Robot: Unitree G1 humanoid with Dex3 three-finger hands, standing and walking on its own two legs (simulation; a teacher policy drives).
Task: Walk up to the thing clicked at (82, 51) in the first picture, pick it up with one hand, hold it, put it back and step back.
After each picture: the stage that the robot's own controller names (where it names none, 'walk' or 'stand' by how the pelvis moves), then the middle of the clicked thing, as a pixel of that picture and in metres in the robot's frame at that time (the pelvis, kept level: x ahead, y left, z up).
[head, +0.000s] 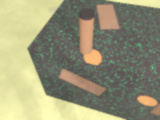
stand; (86, 33) +0.68 -0.01 -0.05
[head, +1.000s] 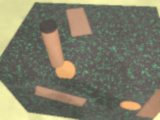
walk; (53, 46) +0.57 +0.18 -0.04
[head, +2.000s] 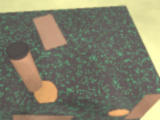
walk; (27, 69) +0.43 +0.23 -0.04
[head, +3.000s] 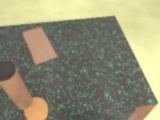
stand; (15, 88) +0.36 +0.28 -0.05
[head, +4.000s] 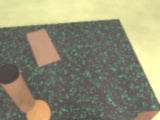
stand; (18, 91) +0.35 +0.27 -0.06
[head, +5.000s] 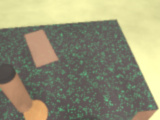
stand; (15, 91) +0.36 +0.29 -0.06
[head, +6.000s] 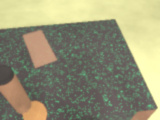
stand; (14, 92) +0.35 +0.29 -0.06
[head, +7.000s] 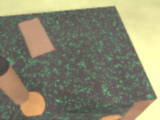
rise first; (10, 83) +0.36 +0.30 -0.05
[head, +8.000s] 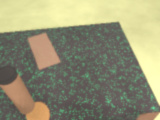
rise first; (17, 92) +0.35 +0.30 -0.05
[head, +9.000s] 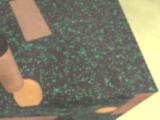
go down; (5, 68) +0.38 +0.27 +0.00
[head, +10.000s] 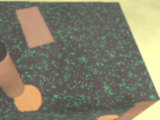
go down; (5, 73) +0.37 +0.28 +0.00
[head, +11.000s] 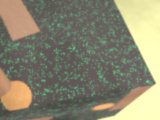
close in; out of the picture +0.37 +0.29 +0.03
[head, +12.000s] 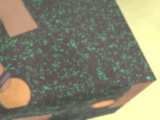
close; out of the picture +0.38 +0.28 +0.05
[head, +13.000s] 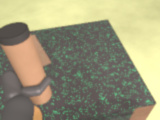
lift; (29, 69) +0.32 +0.16 +0.16
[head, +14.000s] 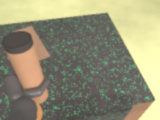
hold; (29, 72) +0.34 +0.18 +0.09
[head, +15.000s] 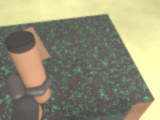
hold; (32, 71) +0.34 +0.17 +0.10
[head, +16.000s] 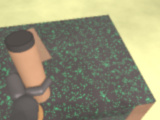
hold; (31, 71) +0.34 +0.17 +0.10
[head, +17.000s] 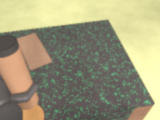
crouch; (17, 77) +0.32 +0.21 +0.11
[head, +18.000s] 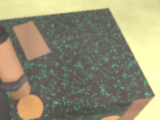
lower; (8, 67) +0.37 +0.24 +0.08
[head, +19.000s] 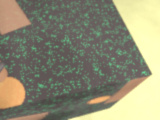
lower; out of the picture +0.41 +0.28 +0.05
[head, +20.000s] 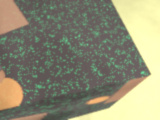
lower; out of the picture +0.41 +0.28 +0.05
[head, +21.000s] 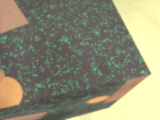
lower; out of the picture +0.41 +0.28 +0.05
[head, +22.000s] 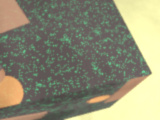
lower; out of the picture +0.41 +0.28 +0.06
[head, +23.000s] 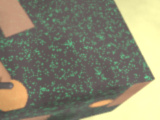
open; out of the picture +0.39 +0.27 +0.05
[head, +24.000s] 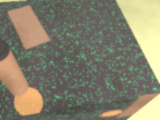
sink last; (9, 72) +0.38 +0.26 +0.01
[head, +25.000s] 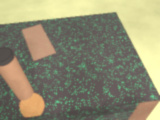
stand; (15, 77) +0.40 +0.29 +0.00
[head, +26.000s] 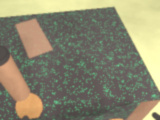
stand; (10, 77) +0.38 +0.28 +0.01
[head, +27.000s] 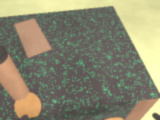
stand; (9, 76) +0.38 +0.29 +0.01
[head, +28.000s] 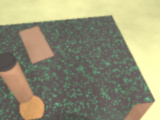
stand; (16, 81) +0.39 +0.28 -0.03
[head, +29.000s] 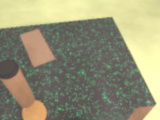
stand; (18, 86) +0.37 +0.28 -0.06
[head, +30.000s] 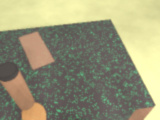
stand; (18, 89) +0.37 +0.28 -0.06
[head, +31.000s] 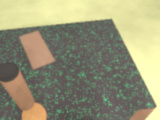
stand; (18, 89) +0.36 +0.27 -0.06
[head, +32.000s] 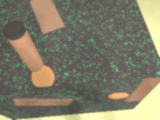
walk; (26, 50) +0.48 +0.26 -0.03
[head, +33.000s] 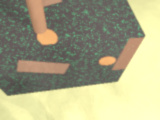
walk; (36, 10) +0.72 +0.23 -0.03
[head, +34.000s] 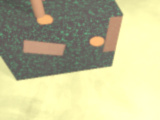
stand; out of the picture +0.99 +0.35 -0.03
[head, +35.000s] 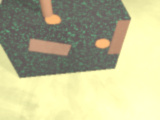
stand; out of the picture +1.00 +0.27 -0.05
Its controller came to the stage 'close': yes
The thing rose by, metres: 0.20
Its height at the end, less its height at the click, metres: +0.00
